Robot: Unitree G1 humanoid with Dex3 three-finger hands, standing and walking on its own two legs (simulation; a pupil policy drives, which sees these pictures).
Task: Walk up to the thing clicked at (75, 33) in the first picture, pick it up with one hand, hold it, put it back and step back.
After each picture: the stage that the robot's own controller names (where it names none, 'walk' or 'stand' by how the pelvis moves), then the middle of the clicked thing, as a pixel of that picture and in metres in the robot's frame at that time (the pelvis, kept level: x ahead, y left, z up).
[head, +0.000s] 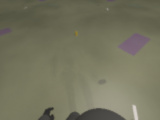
stand; (76, 33) +2.06 +0.44 -0.72
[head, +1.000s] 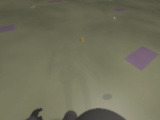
walk; (82, 39) +1.93 +0.17 -0.71
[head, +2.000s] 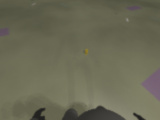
walk; (86, 51) +1.31 +0.06 -0.71
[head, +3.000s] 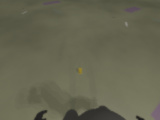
walk; (80, 70) +0.82 +0.15 -0.71
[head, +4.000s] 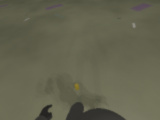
walk; (76, 87) +0.51 +0.24 -0.70
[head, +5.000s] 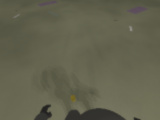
stand; (73, 98) +0.33 +0.20 -0.71
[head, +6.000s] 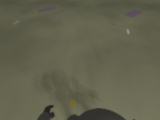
stand; (73, 102) +0.31 +0.21 -0.72
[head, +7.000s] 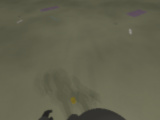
stand; (73, 100) +0.34 +0.22 -0.73
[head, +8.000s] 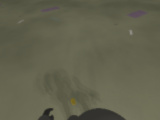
stand; (73, 101) +0.33 +0.22 -0.73
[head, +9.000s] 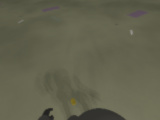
stand; (73, 101) +0.32 +0.22 -0.73
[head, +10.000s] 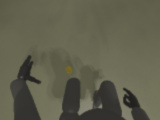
go down; (69, 69) +0.41 +0.20 -0.44
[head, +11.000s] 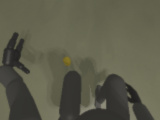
go down; (67, 61) +0.43 +0.21 -0.32
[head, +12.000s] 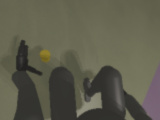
close in; (45, 56) +0.42 +0.25 -0.23
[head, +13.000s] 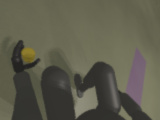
close; (28, 55) +0.42 +0.27 -0.23
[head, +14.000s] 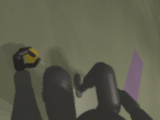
lift; (31, 56) +0.40 +0.26 -0.23
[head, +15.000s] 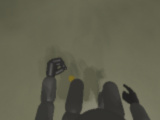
close; (72, 79) +0.33 +0.20 -0.44
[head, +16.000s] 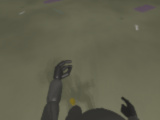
go down; (72, 101) +0.28 +0.20 -0.67
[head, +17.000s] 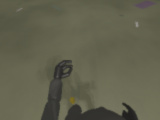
stand; (72, 100) +0.27 +0.20 -0.67
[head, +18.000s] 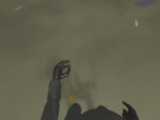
stand; (71, 99) +0.28 +0.21 -0.67
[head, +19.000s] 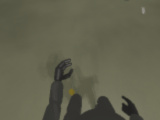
stand; (71, 92) +0.29 +0.20 -0.60
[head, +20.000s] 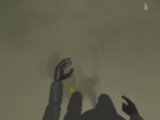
stand; (72, 90) +0.30 +0.20 -0.58
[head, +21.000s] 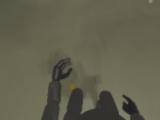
close; (72, 87) +0.30 +0.20 -0.55
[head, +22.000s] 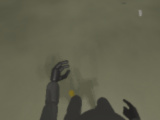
stand; (71, 93) +0.29 +0.20 -0.61
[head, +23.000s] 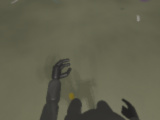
stand; (71, 96) +0.29 +0.20 -0.63
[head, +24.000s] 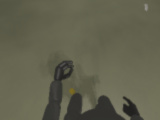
stand; (72, 91) +0.28 +0.20 -0.59
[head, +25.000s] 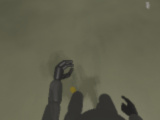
close; (73, 90) +0.30 +0.20 -0.58
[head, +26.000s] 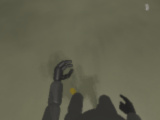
close; (73, 91) +0.29 +0.20 -0.58
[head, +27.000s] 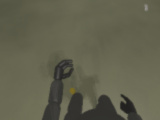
close; (72, 91) +0.29 +0.20 -0.59
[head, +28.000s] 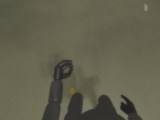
close; (72, 91) +0.30 +0.20 -0.59
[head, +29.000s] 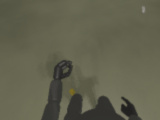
close; (72, 92) +0.29 +0.20 -0.60
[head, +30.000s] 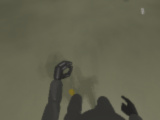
close; (71, 92) +0.29 +0.20 -0.60
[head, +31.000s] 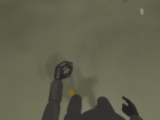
close; (71, 92) +0.29 +0.20 -0.60
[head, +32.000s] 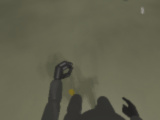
close; (71, 92) +0.29 +0.20 -0.60
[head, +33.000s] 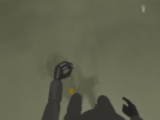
close; (71, 91) +0.29 +0.20 -0.59
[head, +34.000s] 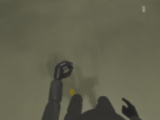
close; (72, 92) +0.29 +0.20 -0.60
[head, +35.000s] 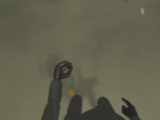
close; (72, 92) +0.29 +0.20 -0.60
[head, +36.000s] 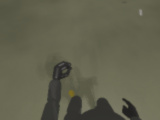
close; (71, 93) +0.29 +0.20 -0.61
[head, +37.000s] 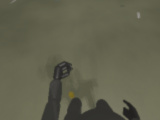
close; (71, 95) +0.29 +0.21 -0.63
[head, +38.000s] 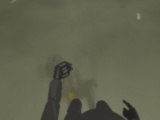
close; (71, 95) +0.28 +0.20 -0.63
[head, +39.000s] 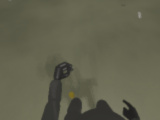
close; (71, 95) +0.28 +0.20 -0.63
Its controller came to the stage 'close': yes
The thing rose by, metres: 0.04
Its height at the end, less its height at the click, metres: +0.00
